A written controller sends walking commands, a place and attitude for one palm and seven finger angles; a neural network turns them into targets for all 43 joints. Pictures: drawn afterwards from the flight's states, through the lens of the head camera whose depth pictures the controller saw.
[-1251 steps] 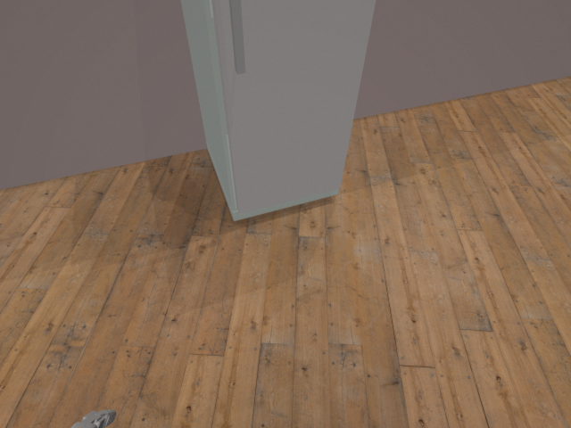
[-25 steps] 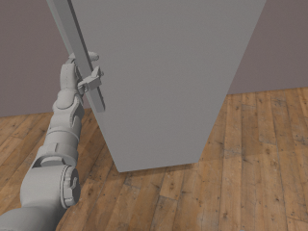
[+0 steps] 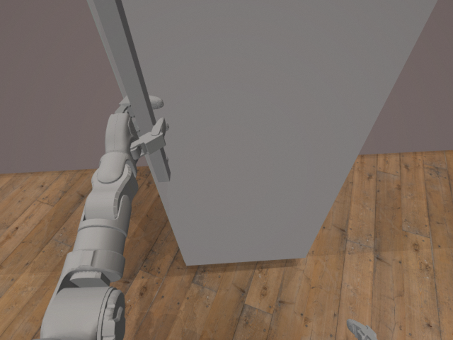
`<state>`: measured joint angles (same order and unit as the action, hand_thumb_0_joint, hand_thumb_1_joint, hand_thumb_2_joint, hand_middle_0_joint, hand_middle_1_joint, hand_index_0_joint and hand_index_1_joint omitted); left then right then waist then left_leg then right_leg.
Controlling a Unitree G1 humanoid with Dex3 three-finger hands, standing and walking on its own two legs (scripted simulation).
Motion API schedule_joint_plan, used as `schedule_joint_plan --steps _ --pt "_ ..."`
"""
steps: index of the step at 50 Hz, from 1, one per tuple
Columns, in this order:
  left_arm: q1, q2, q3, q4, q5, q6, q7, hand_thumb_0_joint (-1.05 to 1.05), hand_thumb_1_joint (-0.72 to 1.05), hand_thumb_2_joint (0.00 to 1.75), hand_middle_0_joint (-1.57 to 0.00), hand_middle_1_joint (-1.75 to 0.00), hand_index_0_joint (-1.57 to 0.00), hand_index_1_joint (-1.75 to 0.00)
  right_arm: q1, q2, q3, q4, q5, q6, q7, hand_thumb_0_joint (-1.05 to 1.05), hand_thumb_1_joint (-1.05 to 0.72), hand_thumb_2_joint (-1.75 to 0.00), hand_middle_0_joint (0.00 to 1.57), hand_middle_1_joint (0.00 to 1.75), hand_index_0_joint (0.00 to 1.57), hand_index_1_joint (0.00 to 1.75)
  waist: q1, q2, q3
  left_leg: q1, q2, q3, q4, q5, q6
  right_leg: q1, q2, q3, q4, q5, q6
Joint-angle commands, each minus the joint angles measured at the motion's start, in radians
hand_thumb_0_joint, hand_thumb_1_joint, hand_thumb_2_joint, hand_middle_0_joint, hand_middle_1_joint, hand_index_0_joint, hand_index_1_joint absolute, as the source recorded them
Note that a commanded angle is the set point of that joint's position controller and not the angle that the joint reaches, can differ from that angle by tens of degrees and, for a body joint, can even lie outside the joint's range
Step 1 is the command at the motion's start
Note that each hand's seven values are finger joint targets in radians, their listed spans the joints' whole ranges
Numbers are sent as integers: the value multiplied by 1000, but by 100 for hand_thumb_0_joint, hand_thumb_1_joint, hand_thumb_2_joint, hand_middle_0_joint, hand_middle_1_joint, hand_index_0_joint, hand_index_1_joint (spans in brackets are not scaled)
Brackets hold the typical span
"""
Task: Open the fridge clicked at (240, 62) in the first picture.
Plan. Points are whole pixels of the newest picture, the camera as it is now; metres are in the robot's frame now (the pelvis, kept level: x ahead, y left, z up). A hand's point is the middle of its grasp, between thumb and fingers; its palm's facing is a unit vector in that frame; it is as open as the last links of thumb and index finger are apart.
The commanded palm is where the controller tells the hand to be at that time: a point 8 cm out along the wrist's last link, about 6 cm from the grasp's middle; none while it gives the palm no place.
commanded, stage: pull the door a little, standing still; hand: left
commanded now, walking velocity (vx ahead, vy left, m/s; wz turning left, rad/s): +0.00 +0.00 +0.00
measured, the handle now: (136, 76) +0.47 +0.16 +0.23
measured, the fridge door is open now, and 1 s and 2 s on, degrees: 0 9 44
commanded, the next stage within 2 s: walk backward, drawing the door open in 0.32 s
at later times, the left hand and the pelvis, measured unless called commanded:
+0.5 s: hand (156, 160) +0.37 +0.13 +0.15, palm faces +0.03 -0.99 -0.13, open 6.7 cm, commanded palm +0.33 +0.18 +0.14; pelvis +0.09 +0.00 +0.02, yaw -5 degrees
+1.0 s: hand (161, 167) +0.36 +0.12 +0.14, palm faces +0.29 -0.92 -0.28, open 7.0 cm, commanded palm +0.32 +0.16 +0.14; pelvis +0.15 -0.05 -0.01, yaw +8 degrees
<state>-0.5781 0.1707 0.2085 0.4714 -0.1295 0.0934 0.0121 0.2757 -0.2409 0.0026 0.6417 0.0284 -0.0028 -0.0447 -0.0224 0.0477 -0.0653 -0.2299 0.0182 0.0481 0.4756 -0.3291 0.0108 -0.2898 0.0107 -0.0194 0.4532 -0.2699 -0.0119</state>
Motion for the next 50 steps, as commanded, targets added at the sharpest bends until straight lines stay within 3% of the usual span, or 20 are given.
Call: schedule_joint_plan --steps 1,9,15,21,22,23,25,27,29,30,31,32,33,36,38,42,46,48,49,50 --pt "-293 137 18 -325 -13 -61 -19 0 90 90 -45 -140 -45 -140 -9 -110 -42 -135 -7 -39 2 0 -90 -90 20 30 20 30 39 -25 -448 167 0 -3 45 843 4 289 -9 -21 67 811 -14" --pt "2 103 4 -525 -40 -78 -47 0 90 90 -45 -140 -45 -140 -125 -102 -23 -209 3 -44 9 0 -90 -90 20 30 20 30 84 -64 -324 123 -2 2 -16 651 8 316 -16 -21 24 686 -24" --pt "355 106 -2 -831 -48 20 -72 0 90 90 -45 -140 -45 -140 -165 -89 -23 -269 3 -11 27 0 -90 -90 20 30 20 30 104 -63 -355 97 -4 22 37 812 10 416 -42 -24 75 1008 -8" --pt "715 98 -23 -1281 -57 28 -44 0 90 90 -45 -140 -45 -140 -208 -61 -11 -306 0 -27 39 0 -90 -90 20 30 20 30 114 10 -261 113 11 -9 8 759 -8 334 -28 -39 28 808 -26" --pt "294 378 96 -1084 54 -74 36 0 90 90 -45 -140 -45 -140 -194 -141 -8 -253 -22 -29 -6 0 -90 -90 20 30 20 30 15 -21 -126 -40 -11 1 119 650 13 345 -61 32 25 985 -35" --pt "512 215 36 -933 55 -108 53 0 90 90 -45 -140 -45 -140 -169 -106 -21 -237 -34 -33 -15 0 -90 -90 20 30 20 30 42 -134 -127 -226 -32 -23 198 425 -5 486 -122 20 62 1125 -65" --pt "746 164 -13 -1001 73 -158 71 0 90 90 -45 -140 -45 -140 -194 -81 -19 -274 -34 -50 -29 0 -90 -90 20 30 20 30 95 -271 -69 -533 -104 -50 310 30 -18 694 -210 41 116 1304 -112" --pt "776 155 -39 -1094 86 -216 70 0 90 90 -45 -140 -45 -140 -192 -66 -18 -280 -47 -67 -30 0 -90 -90 20 30 20 30 110 -230 -49 -588 -83 -77 341 -31 -12 671 -251 68 177 1304 -122" --pt "736 125 -82 -1151 87 -243 64 0 90 90 -45 -140 -45 -140 -157 -67 -13 -252 -54 -64 -25 0 -90 -90 20 30 20 30 50 -108 -112 -302 -27 -94 36 186 4 458 -204 5 278 1112 -60" --pt "707 81 -131 -1193 76 -237 61 0 90 90 -45 -140 -45 -140 -149 -65 -12 -252 -52 -47 -30 0 -90 -90 20 30 20 30 -4 -5 -195 41 -16 -66 -198 564 3 255 -94 -93 411 879 9" --pt "697 77 -169 -1247 72 -243 61 0 90 90 -45 -140 -45 -140 -157 -90 -38 -261 -57 -34 -24 0 -90 -90 20 30 20 30 -9 194 -284 475 134 -208 -151 1348 56 -145 43 -76 645 144 49" --pt "678 79 -195 -1274 107 -258 69 0 90 90 -45 -140 -45 -140 -148 -104 -56 -257 -60 -29 7 0 -90 -90 20 30 20 30 12 275 -392 602 242 -315 5 1662 82 -208 56 3 796 -316 36" --pt "696 71 -205 -1214 132 -253 75 0 90 90 -45 -140 -45 -140 -139 -92 -52 -250 -58 -30 23 0 -90 -90 20 30 20 30 -7 201 -339 574 251 -304 24 1562 119 -230 51 31 781 -358 31" --pt "775 77 -185 -1216 141 -229 90 0 90 90 -45 -140 -45 -140 -134 -51 -35 -255 -54 -38 17 0 -90 -90 20 30 20 30 -18 57 -196 619 227 -345 34 1477 63 -460 41 -8 633 -307 30" --pt "821 38 -216 -1165 116 -221 72 0 90 90 -45 -140 -45 -140 -134 -51 -35 -259 -34 -43 13 0 -90 -90 20 30 20 30 -25 -42 -160 483 202 -303 -44 1253 44 -356 47 15 530 -148 16" --pt "800 105 -177 -1253 124 -204 88 0 90 90 -45 -140 -45 -140 -205 -5 -2 -265 -55 -70 -9 0 -90 -90 20 30 20 30 -2 122 -106 326 210 -267 -29 1211 33 -222 -1 5 323 12 9" --pt "839 98 -155 -1242 104 -207 89 0 90 90 -45 -140 -45 -140 -235 -6 8 -257 -51 -101 -23 0 -90 -90 20 30 20 30 19 102 -85 64 223 -267 -16 961 43 71 -8 18 157 163 -7" --pt "864 107 -126 -1221 108 -212 89 0 90 90 -45 -140 -45 -140 -245 -8 7 -250 -50 -101 -26 0 -90 -90 20 30 20 30 31 14 -80 -72 187 -252 62 680 42 216 -34 19 87 291 -8" --pt "881 125 -105 -1210 117 -213 90 0 90 90 -45 -140 -45 -140 -230 -9 1 -241 -50 -100 -28 0 -90 -90 20 30 20 30 31 -81 -82 -120 111 -207 170 489 27 246 -82 52 51 453 -26" --pt "898 133 -93 -1202 120 -222 87 0 90 90 -45 -140 -45 -140 -222 0 -3 -244 -50 -103 -27 0 -90 -90 20 30 20 30 29 -209 -88 -171 -23 -149 369 60 -9 224 -203 198 5 645 -79"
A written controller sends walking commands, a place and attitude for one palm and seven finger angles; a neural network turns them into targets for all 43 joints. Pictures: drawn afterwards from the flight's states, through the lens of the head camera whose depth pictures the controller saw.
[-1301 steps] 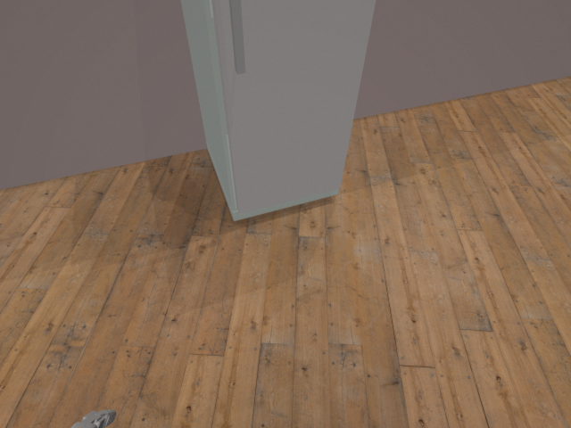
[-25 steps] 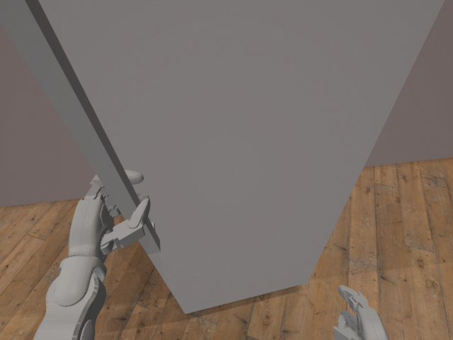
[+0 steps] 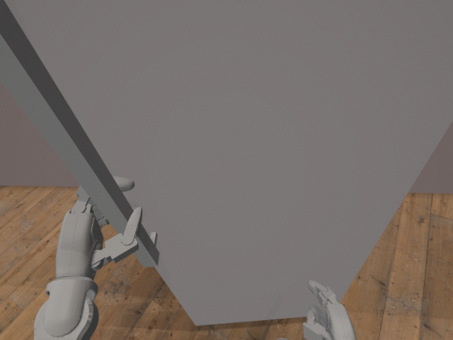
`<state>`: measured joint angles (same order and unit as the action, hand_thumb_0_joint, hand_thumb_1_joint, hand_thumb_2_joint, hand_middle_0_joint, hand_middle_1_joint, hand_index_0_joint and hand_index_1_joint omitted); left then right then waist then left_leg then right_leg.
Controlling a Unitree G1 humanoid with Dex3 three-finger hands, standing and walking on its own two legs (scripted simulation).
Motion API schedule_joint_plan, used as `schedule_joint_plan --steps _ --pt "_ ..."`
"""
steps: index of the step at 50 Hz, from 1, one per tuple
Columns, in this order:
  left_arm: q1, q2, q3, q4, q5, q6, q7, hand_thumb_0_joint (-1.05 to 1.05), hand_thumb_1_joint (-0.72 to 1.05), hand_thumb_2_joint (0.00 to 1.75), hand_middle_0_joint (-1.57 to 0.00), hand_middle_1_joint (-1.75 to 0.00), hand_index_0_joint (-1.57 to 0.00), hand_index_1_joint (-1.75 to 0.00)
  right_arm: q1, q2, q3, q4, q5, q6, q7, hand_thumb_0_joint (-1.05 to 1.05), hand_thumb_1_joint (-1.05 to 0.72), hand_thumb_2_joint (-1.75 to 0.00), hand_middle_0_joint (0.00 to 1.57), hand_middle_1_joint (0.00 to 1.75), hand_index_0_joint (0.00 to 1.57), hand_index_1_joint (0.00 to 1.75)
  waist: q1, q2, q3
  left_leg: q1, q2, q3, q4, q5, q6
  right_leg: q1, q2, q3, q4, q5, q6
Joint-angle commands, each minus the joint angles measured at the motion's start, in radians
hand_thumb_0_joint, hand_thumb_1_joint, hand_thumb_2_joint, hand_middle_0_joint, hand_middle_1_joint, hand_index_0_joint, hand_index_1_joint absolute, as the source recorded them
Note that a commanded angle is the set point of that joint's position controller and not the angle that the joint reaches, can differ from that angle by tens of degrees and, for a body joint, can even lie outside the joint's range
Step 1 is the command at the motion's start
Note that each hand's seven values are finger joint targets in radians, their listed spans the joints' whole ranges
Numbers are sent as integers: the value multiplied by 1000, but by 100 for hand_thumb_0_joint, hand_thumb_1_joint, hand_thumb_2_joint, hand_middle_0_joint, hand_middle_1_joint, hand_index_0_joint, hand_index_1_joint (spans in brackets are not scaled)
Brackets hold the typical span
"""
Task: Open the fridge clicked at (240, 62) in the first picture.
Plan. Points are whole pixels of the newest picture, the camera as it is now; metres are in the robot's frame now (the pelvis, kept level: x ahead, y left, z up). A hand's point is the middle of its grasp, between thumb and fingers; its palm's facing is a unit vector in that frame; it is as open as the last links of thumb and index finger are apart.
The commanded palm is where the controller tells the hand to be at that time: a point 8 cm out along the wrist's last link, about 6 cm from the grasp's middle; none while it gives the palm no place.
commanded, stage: walk backward, drawing the door open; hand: left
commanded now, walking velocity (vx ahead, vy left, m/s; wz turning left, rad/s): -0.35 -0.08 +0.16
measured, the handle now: (97, 162) +0.28 +0.16 +0.25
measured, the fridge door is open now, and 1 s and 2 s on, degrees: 9 44 78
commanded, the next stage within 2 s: stop walking and hold the door back in 1.88 s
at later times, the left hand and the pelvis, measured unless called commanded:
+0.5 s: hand out of the picture +0.10 +0.08 +0.15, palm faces +0.44 -0.87 -0.24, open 6.9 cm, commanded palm +0.05 +0.11 +0.15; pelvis -0.07 -0.14 +0.02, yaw +16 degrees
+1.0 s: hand out of the picture +0.00 -0.01 +0.15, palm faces +0.73 -0.63 -0.27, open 7.0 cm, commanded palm -0.07 +0.00 +0.15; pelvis -0.10 -0.32 +0.00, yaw +36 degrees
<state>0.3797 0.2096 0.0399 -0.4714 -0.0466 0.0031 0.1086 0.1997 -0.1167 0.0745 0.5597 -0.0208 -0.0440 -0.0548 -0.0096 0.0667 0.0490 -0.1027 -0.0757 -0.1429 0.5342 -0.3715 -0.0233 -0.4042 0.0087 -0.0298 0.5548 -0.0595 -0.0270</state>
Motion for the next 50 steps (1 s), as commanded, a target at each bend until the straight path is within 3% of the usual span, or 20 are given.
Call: schedule_joint_plan --steps 1,4,10,13,14,15,16,18,22,29,31,32,33,36,43,45,46,47,48,50 --pt "-11 123 122 -225 40 -140 -9 0 90 90 -45 -140 -45 -140 -140 -118 -75 -181 -7 -62 -20 0 -90 -90 20 30 20 30 29 -354 -224 -317 -17 56 526 -223 15 231 -341 357 -194 463 -117" --pt "-9 131 157 -200 47 -171 -7 0 90 90 -45 -140 -45 -140 -120 -135 -94 -140 1 -21 -12 0 -90 -90 20 30 20 30 7 -258 -275 -296 12 44 702 -150 8 145 -319 322 -300 -62 -46" --pt "-68 111 119 -258 58 -179 12 0 90 90 -45 -140 -45 -140 -117 -120 -75 -150 6 16 -39 0 -90 -90 20 30 20 30 1 -207 -283 -143 12 289 432 -157 17 49 -205 46 -470 -477 17" --pt "-77 96 97 -313 64 -168 13 0 90 90 -45 -140 -45 -140 -39 -142 -84 -148 14 -12 -33 0 -90 -90 20 30 20 30 -45 -218 -190 24 1 378 15 -183 48 -13 -83 -133 -485 -387 188" --pt "-81 103 87 -349 52 -172 5 0 90 90 -45 -140 -45 -140 -10 -172 -95 -141 16 -17 -32 0 -90 -90 20 30 20 30 -89 -3 -166 88 81 270 -325 -63 75 -36 -20 -182 -183 -319 236" --pt "-53 97 80 -369 53 -190 7 0 90 90 -45 -140 -45 -140 -46 -193 -92 -224 -12 -37 -19 0 -90 -90 20 30 20 30 -70 415 -86 -157 427 -257 -518 -157 196 -114 53 -77 468 -386 187" --pt "-1 132 109 -296 104 -195 25 0 90 90 -45 -140 -45 -140 -69 -154 -87 -225 -38 -52 -16 0 -90 -90 20 30 20 30 -14 243 -33 -428 647 -561 -464 -139 270 -66 -47 199 759 -358 69" --pt "-30 148 153 -348 95 -192 15 0 90 90 -45 -140 -45 -140 -114 -176 -144 -201 -11 -51 -6 0 -90 -90 20 30 20 30 11 72 -46 -288 546 -342 -365 148 267 -141 -8 151 770 -274 78" --pt "-6 57 77 -280 74 -164 26 0 90 90 -45 -140 -45 -140 -39 -204 -145 -124 -9 -125 -8 0 -90 -90 20 30 20 30 15 158 -48 -110 294 -40 -223 319 120 -108 18 -2 394 -292 88" --pt "-32 185 221 -339 57 -235 25 0 90 90 -45 -140 -45 -140 -66 -187 -153 -64 -17 -176 -12 0 -90 -90 20 30 20 30 -9 261 -195 -40 228 -134 -147 462 88 174 53 -46 -168 -234 106" --pt "-50 239 269 -352 52 -251 25 0 90 90 -45 -140 -45 -140 -56 -146 -143 -60 -1 -164 -3 0 -90 -90 20 30 20 30 -7 42 -253 -104 105 27 -4 326 24 305 -50 -20 -264 64 65" --pt "-57 299 318 -350 48 -248 29 0 90 90 -45 -140 -45 -140 -81 -114 -138 -75 5 -148 -3 0 -90 -90 20 30 20 30 -5 -193 -258 -252 37 151 175 1 -11 340 -204 55 -219 350 5" --pt "-92 323 354 -359 50 -247 32 0 90 90 -45 -140 -45 -140 -127 -103 -134 -83 3 -142 -15 0 -90 -90 20 30 20 30 31 -264 -263 -366 14 166 434 -186 -4 306 -317 107 -171 507 -64" --pt "-54 222 301 -219 35 -194 2 0 90 90 -45 -140 -45 -140 -115 -104 -139 -53 -4 -142 -45 0 -90 -90 20 30 20 30 23 -289 -273 -502 58 135 759 -187 -25 378 -316 55 -94 572 -128" --pt "-134 194 272 -262 23 -196 -2 0 90 90 -45 -140 -45 -140 -88 -117 -110 -111 -21 -122 -78 0 -90 -90 20 30 20 30 23 -220 -238 -318 94 266 136 -68 -3 430 -298 -11 -40 603 -142" --pt "-146 172 236 -271 10 -188 -1 0 90 90 -45 -140 -45 -140 -34 -136 -118 -120 -15 -112 -82 0 -90 -90 20 30 20 30 -24 -96 -278 -75 77 262 -110 168 -2 298 -218 -77 147 481 -77" --pt "-189 170 221 -300 11 -194 -1 0 90 90 -45 -140 -45 -140 -8 -164 -129 -128 -17 -117 -81 0 -90 -90 20 30 20 30 -52 45 -295 186 213 69 -195 534 41 26 -142 -108 350 143 4" --pt "-218 187 216 -326 14 -218 -6 0 90 90 -45 -140 -45 -140 -36 -195 -141 -129 -21 -134 -73 0 -90 -90 20 30 20 30 -13 250 -278 344 547 -369 -220 1121 153 -268 -18 -60 540 -510 88" --pt "-228 220 244 -305 61 -243 -11 0 90 90 -45 -140 -45 -140 -34 -188 -127 -105 -33 -142 -48 0 -90 -90 20 30 20 30 0 193 -260 352 616 -442 -183 1204 244 -329 -30 73 632 -581 89" --pt "-268 230 245 -335 69 -239 -21 0 90 90 -45 -140 -45 -140 -82 -171 -128 -103 -24 -135 -35 0 -90 -90 20 30 20 30 -23 130 -232 325 526 -334 -148 1188 190 -364 -36 83 649 -517 75"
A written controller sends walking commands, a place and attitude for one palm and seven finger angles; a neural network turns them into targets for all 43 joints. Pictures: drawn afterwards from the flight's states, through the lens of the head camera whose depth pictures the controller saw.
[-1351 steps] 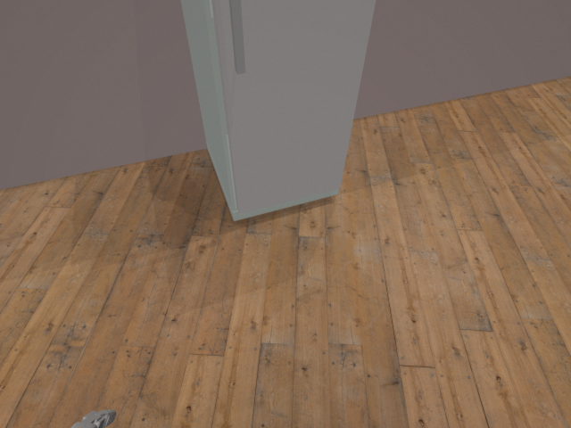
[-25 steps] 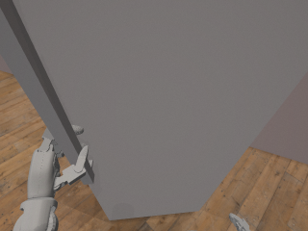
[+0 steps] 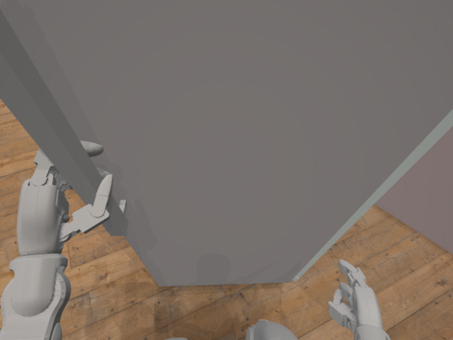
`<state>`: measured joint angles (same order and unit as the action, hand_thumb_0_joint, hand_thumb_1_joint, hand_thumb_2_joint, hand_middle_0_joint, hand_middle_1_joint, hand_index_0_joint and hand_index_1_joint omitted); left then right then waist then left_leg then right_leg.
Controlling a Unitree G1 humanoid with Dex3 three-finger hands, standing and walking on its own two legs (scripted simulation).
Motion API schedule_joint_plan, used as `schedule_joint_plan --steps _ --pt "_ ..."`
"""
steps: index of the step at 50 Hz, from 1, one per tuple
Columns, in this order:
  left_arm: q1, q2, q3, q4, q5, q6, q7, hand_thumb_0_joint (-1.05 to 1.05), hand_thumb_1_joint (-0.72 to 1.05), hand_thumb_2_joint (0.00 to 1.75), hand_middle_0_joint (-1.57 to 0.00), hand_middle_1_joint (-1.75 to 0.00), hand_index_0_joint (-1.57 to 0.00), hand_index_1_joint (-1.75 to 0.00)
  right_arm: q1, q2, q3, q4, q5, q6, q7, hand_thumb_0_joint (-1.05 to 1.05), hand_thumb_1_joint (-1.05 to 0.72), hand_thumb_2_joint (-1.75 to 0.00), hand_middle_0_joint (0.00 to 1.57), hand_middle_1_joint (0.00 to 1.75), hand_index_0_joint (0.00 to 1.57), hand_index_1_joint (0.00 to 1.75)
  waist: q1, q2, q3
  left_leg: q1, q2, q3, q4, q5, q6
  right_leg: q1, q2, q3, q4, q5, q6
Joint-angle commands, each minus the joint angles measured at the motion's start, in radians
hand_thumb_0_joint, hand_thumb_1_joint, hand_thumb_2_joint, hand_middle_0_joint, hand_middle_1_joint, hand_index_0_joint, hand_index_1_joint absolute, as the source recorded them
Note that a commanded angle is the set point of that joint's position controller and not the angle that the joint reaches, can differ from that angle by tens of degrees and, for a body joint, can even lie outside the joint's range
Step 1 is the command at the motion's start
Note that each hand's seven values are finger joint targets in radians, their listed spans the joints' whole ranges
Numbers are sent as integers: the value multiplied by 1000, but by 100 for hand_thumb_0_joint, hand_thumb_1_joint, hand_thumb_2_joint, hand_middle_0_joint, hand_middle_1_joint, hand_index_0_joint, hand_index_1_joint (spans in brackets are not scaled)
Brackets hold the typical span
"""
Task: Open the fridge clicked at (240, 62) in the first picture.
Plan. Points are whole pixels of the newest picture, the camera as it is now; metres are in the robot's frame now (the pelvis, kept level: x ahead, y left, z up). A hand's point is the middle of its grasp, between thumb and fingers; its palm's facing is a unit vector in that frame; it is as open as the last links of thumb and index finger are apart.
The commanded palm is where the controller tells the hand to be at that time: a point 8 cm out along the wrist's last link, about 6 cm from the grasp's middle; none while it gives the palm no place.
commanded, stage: walk backward, drawing the door open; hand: left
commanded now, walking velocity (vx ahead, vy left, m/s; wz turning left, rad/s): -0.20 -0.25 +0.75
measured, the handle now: (62, 123) +0.31 +0.21 +0.24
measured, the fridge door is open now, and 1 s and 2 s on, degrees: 44 78 78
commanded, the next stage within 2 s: stop walking and hold the door back in 0.88 s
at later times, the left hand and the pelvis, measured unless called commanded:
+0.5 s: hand (118, 332) +0.12 +0.12 +0.15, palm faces +0.57 -0.77 -0.29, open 6.9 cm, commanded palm +0.06 +0.15 +0.15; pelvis -0.06 -0.16 +0.01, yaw +20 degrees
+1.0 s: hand out of the picture +0.03 +0.04 +0.15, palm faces +0.77 -0.57 -0.27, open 6.9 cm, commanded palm -0.01 +0.06 +0.14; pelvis -0.07 -0.30 +0.00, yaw +36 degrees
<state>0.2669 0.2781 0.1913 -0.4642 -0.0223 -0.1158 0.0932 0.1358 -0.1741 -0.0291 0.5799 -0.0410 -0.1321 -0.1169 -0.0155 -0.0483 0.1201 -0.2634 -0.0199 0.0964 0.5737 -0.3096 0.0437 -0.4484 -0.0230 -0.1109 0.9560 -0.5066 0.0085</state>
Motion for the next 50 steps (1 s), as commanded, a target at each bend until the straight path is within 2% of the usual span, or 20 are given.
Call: schedule_joint_plan --steps 1,5,9,12,14,15,16,17,20,25,28,29,30,31,32,38,45,47,48,50 --pt "-170 171 110 -337 50 -111 -4 0 90 90 -45 -140 -45 -140 -23 -125 -37 -108 7 -51 31 0 -90 -90 20 30 20 30 -9 240 -277 434 423 -478 -178 1004 101 -304 -10 166 221 2 49" --pt "-189 106 68 -270 19 -72 3 0 90 90 -45 -140 -45 -140 -15 -125 -40 -93 25 -60 41 0 -90 -90 20 30 20 30 3 305 -264 156 261 -241 -231 559 31 -13 20 106 35 223 53" --pt "-199 139 98 -220 -2 -57 15 0 90 90 -45 -140 -45 -140 -31 -130 -24 -113 44 -62 39 0 -90 -90 20 30 20 30 -4 397 -235 -25 261 -297 -341 29 61 136 38 64 -106 168 66" --pt "-189 158 136 -199 -5 -68 32 0 90 90 -45 -140 -45 -140 -61 -126 -26 -116 40 -61 44 0 -90 -90 20 30 20 30 27 353 -240 -152 232 -313 -246 -85 41 354 70 39 -376 153 65" --pt "-170 226 186 -218 -3 -61 39 0 90 90 -45 -140 -45 -140 -31 -88 -19 -103 45 -57 45 0 -90 -90 20 30 20 30 22 69 -278 -112 42 -177 33 -164 -46 366 -29 89 -646 262 30" --pt "-166 266 208 -242 -3 -55 38 0 90 90 -45 -140 -45 -140 -71 -50 -12 -110 44 -47 43 0 -90 -90 20 30 20 30 36 -215 -276 -231 -31 -84 385 -255 -92 329 -252 280 -708 255 -59" --pt "-212 302 250 -252 3 -66 40 0 90 90 -45 -140 -45 -140 -100 -64 -13 -103 39 -54 32 0 -90 -90 20 30 20 30 48 -235 -274 -285 -29 -112 689 -313 -85 217 -382 406 -719 380 -147" --pt "-227 297 264 -219 2 -71 45 0 90 90 -45 -140 -45 -140 -95 -60 -1 -86 14 -53 33 0 -90 -90 20 30 20 30 37 -108 -255 -340 13 -138 775 -284 -87 223 -398 324 -670 512 -175" --pt "-106 216 219 -193 -13 -71 23 0 90 90 -45 -140 -45 -140 -90 -64 -27 -100 34 -22 25 0 -90 -90 20 30 20 30 15 -106 -287 -344 43 -74 792 -218 -122 382 -303 112 -533 779 -173" --pt "-151 177 164 -247 -26 -78 24 0 90 90 -45 -140 -45 -140 -80 -80 -13 -139 26 -11 -2 0 -90 -90 20 30 20 30 26 -115 -248 -128 81 -26 313 -244 -76 310 -309 45 -526 709 -172" --pt "-161 149 127 -284 -33 -73 18 0 90 90 -45 -140 -45 -140 -4 -97 -17 -128 14 -18 -8 0 -90 -90 20 30 20 30 -19 61 -289 84 53 -4 -92 42 -81 208 -214 -16 -309 561 -108" --pt "-160 137 96 -299 -36 -76 19 0 90 90 -45 -140 -45 -140 12 -134 -36 -139 16 -17 -12 0 -90 -90 20 30 20 30 -36 233 -287 268 185 -198 -210 275 -46 14 -143 -47 -106 333 -38" --pt "-187 136 69 -327 -28 -91 12 0 90 90 -45 -140 -45 -140 1 -158 -41 -143 14 -32 -3 0 -90 -90 20 30 20 30 -2 455 -308 397 486 -646 -274 845 58 -219 3 3 113 -138 44" --pt "-212 180 94 -317 11 -110 0 0 90 90 -45 -140 -45 -140 7 -144 -29 -112 4 -41 20 0 -90 -90 20 30 20 30 6 373 -316 422 556 -720 -233 1017 151 -266 -4 135 217 -147 46" --pt "-245 185 97 -350 16 -118 -17 0 90 90 -45 -140 -45 -140 -14 -124 -20 -106 5 -47 30 0 -90 -90 20 30 20 30 -7 280 -309 418 505 -631 -209 1020 136 -293 -12 148 244 -67 40" --pt "-269 127 65 -274 7 -66 -8 0 90 90 -45 -140 -45 -140 -5 -129 -47 -72 30 -52 48 0 -90 -90 20 30 20 30 -1 313 -329 268 283 -275 -182 677 31 -74 20 118 40 187 57" --pt "-263 147 92 -184 -24 -43 25 0 90 90 -45 -140 -45 -140 -45 -126 -17 -101 43 -56 43 0 -90 -90 20 30 20 30 5 354 -304 87 292 -358 -213 381 74 174 61 79 -279 107 60" --pt "-273 159 111 -178 -25 -47 30 0 90 90 -45 -140 -45 -140 -60 -126 -12 -102 42 -52 48 0 -90 -90 20 30 20 30 25 296 -306 -18 229 -334 -140 259 28 348 63 60 -520 265 61" --pt "-276 194 129 -185 -20 -48 30 0 90 90 -45 -140 -45 -140 -44 -103 -7 -100 46 -47 50 0 -90 -90 20 30 20 30 21 153 -325 -25 135 -271 -34 117 -17 387 6 86 -654 360 47" --pt "-280 257 171 4 -10 -21 38 0 90 90 -45 -140 -45 -140 -86 -77 0 -102 52 -32 34 0 -90 -90 20 30 20 30 37 -252 -289 -269 -44 -114 517 -319 -88 310 -358 439 -677 623 -121"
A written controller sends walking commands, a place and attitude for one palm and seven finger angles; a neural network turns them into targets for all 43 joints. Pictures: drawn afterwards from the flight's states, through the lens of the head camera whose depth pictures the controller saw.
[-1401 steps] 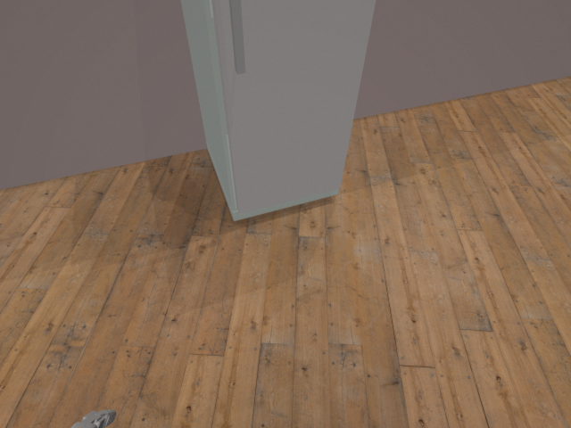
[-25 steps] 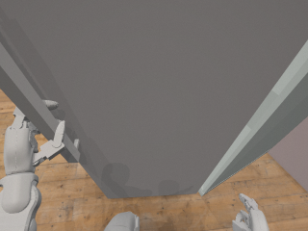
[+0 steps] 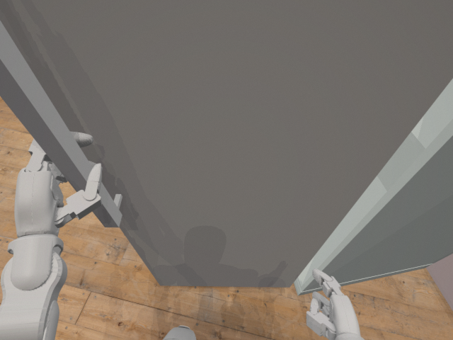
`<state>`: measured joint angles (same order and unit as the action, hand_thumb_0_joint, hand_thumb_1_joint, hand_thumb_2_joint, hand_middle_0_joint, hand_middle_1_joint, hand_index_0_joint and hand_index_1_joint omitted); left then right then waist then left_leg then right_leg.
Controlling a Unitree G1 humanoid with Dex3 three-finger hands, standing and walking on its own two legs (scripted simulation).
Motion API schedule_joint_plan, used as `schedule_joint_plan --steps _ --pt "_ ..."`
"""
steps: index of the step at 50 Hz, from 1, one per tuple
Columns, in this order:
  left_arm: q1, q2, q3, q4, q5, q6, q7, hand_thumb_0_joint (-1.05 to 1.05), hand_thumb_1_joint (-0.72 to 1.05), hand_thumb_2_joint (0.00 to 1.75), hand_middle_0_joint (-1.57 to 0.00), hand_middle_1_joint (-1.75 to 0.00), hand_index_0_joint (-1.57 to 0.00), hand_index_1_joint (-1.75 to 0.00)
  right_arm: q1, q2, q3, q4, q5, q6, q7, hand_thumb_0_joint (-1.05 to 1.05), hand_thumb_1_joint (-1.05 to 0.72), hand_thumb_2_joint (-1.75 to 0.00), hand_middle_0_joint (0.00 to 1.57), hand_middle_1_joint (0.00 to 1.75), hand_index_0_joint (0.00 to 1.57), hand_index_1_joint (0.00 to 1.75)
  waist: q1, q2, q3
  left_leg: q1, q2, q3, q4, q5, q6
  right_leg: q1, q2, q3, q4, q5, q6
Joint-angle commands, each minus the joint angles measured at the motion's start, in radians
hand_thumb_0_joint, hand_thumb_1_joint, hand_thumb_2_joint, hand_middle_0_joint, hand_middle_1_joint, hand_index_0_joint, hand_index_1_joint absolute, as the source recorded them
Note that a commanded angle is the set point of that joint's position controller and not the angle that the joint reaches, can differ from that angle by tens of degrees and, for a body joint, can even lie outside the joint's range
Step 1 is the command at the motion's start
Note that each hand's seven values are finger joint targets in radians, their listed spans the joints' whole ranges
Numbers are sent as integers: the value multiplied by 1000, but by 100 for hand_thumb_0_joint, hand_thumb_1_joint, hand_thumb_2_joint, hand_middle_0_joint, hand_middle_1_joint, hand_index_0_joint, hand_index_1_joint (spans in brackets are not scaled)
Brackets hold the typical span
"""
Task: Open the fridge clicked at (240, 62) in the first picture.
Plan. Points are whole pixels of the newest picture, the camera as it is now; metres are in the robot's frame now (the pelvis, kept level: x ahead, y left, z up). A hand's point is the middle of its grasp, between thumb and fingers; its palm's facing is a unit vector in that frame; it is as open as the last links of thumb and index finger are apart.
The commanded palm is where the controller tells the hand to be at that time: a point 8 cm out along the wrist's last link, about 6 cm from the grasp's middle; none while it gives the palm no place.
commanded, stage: stop walking and hold the door back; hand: left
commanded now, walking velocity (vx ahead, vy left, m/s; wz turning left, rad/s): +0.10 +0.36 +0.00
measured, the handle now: (55, 116) +0.33 +0.24 +0.24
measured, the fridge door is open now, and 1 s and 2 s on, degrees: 78 78 75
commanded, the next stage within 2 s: loosen the grip on the handle in 1.18 s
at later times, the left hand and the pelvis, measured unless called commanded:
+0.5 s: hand (90, 192) +0.28 +0.21 +0.15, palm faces +0.30 -0.94 -0.17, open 6.2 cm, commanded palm +0.26 +0.26 +0.13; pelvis -0.10 +0.00 +0.01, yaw +9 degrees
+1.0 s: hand (91, 185) +0.29 +0.21 +0.15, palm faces +0.24 -0.96 -0.13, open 6.0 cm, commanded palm +0.27 +0.25 +0.13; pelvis -0.13 +0.01 +0.00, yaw +9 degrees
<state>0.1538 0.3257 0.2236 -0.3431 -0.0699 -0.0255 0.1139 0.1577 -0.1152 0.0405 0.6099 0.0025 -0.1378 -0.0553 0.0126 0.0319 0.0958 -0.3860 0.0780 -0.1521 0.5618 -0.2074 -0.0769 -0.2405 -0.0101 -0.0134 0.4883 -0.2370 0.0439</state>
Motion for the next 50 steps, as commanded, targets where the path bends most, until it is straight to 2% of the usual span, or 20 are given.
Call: schedule_joint_plan --steps 1,2,3,5,16,18,20,22,24,27,31,32,34,35,38,40,43,45,48,50 --pt "-278 227 165 -52 35 -106 25 0 90 90 -45 -140 -45 -140 -96 -146 -61 -103 -6 -22 -35 0 -90 -90 20 30 20 30 5 -243 -272 -171 -112 56 695 -386 37 31 -424 320 -202 375 -174" --pt "-333 234 194 80 38 -101 29 0 90 90 -45 -140 -45 -140 -63 -166 -76 -64 -9 -12 -42 0 -90 -90 20 30 20 30 -16 -208 -305 -196 -84 43 770 -311 23 75 -402 263 -169 339 -164" --pt "-432 127 58 67 44 -115 13 0 90 90 -45 -140 -45 -140 -81 -159 -69 -71 -1 -5 -40 0 -90 -90 20 30 20 30 -32 -207 -304 -222 -82 42 807 -257 12 129 -360 220 -123 401 -154" --pt "-511 212 141 203 35 -143 32 0 90 90 -45 -140 -45 -140 -91 -175 -64 -53 -1 12 -56 0 -90 -90 20 30 20 30 -26 -149 -293 -221 -76 68 745 -197 14 172 -335 130 -77 521 -147" --pt "-950 154 1 450 32 -168 24 0 90 90 -45 -140 -45 -140 -48 -233 -73 -60 0 41 -46 0 -90 -90 20 30 20 30 13 -238 -307 118 -88 236 -30 -162 82 127 -321 136 -193 -32 -135" --pt "-1006 160 -2 481 32 -177 20 0 90 90 -45 -140 -45 -140 -20 -249 -82 -56 -1 43 -47 0 -90 -90 20 30 20 30 -11 -131 -351 269 -66 215 -211 -105 106 67 -221 54 -62 -93 -76" --pt "-1076 89 -73 496 36 -188 11 0 90 90 -45 -140 -45 -140 -31 -288 -86 -78 6 44 -45 0 -90 -90 20 30 20 30 0 278 -316 346 206 -117 -303 -156 212 -181 -43 -109 223 -186 -11" --pt "-1214 7 -176 543 47 -182 -8 0 90 90 -45 -140 -45 -140 -33 -213 -57 -67 21 30 -37 0 -90 -90 20 30 20 30 -36 245 -281 365 269 -194 -306 9 282 -302 -32 -46 417 -248 -24" --pt "-1303 133 -98 625 45 -180 -4 0 90 90 -45 -140 -45 -140 24 -258 -74 -34 32 22 -45 0 -90 -90 20 30 20 30 -29 118 -301 411 268 -181 -220 161 291 -322 -40 -15 395 -206 -22" --pt "-1299 79 -131 736 41 -159 -26 0 90 90 -45 -140 -45 -140 40 -268 -73 -17 36 26 -39 0 -90 -90 20 30 20 30 -19 101 -333 416 192 4 -142 267 237 -206 -5 -73 242 -130 -27" --pt "-1315 127 -104 838 39 -155 -43 0 90 90 -45 -140 -45 -140 31 -262 -51 -10 32 30 -42 0 -90 -90 20 30 20 30 -15 113 -341 237 165 54 -85 120 190 52 10 -74 16 -51 -41" --pt "-1327 137 -101 855 41 -161 -43 0 90 90 -45 -140 -45 -140 28 -253 -47 -7 29 33 -44 0 -90 -90 20 30 20 30 -14 56 -347 143 137 81 -27 73 166 161 -29 -13 -42 -43 -59" --pt "-1296 210 -51 940 50 -155 -35 0 90 90 -45 -140 -45 -140 44 -236 -53 -1 27 43 -51 0 -90 -90 20 30 20 30 -15 -237 -325 -128 -32 210 238 -221 81 312 -291 364 -164 -55 -189" --pt "-1289 236 -15 949 45 -153 -34 0 90 90 -45 -140 -45 -140 39 -242 -64 -8 27 36 -51 0 -90 -90 20 30 20 30 10 -258 -302 -193 -52 163 398 -353 67 305 -380 452 -209 -5 -250" --pt "-1332 240 13 999 47 -155 -43 0 90 90 -45 -140 -45 -140 46 -249 -64 28 24 24 -49 0 -90 -90 20 30 20 30 -7 -248 -283 -155 -19 118 479 -259 61 202 -318 306 -189 -83 -214" --pt "-1332 234 18 1022 46 -168 -43 0 90 90 -45 -140 -45 -140 46 -243 -51 38 17 18 -56 0 -90 -90 20 30 20 30 -6 -191 -302 -68 -21 168 349 -230 64 169 -284 185 -151 55 -203" --pt "-1359 188 -17 1013 34 -175 -48 0 90 90 -45 -140 -45 -140 48 -244 -51 39 12 6 -63 0 -90 -90 20 30 20 30 -16 -225 -294 123 -48 248 108 -160 68 29 -225 105 -149 -101 -162" --pt "-1388 127 -67 982 23 -189 -55 0 90 90 -45 -140 -45 -140 56 -254 -54 50 11 -4 -60 0 -90 -90 20 30 20 30 -43 -119 -293 286 -50 252 -87 -26 68 -64 -169 46 -74 -182 -113" --pt "-1400 71 -97 958 6 -213 -61 0 90 90 -45 -140 -45 -140 41 -298 -71 10 23 0 -44 0 -90 -90 20 30 20 30 -13 181 -277 201 220 -109 -286 -135 200 -88 6 -47 215 -165 -30" --pt "-1421 -33 -182 929 4 -215 -72 0 90 90 -45 -140 -45 -140 14 -237 -46 -11 28 2 -41 0 -90 -90 20 30 20 30 -27 186 -250 137 247 -132 -316 -171 236 -73 -6 -11 286 -216 -31"
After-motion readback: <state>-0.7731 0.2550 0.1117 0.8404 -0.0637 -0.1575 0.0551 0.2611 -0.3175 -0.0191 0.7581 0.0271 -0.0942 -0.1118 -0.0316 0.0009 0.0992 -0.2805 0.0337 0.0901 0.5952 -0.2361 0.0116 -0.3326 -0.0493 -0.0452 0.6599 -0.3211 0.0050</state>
